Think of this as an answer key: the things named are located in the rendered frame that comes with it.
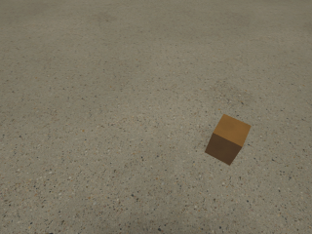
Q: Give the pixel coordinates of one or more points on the carton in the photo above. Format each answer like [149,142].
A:
[227,139]

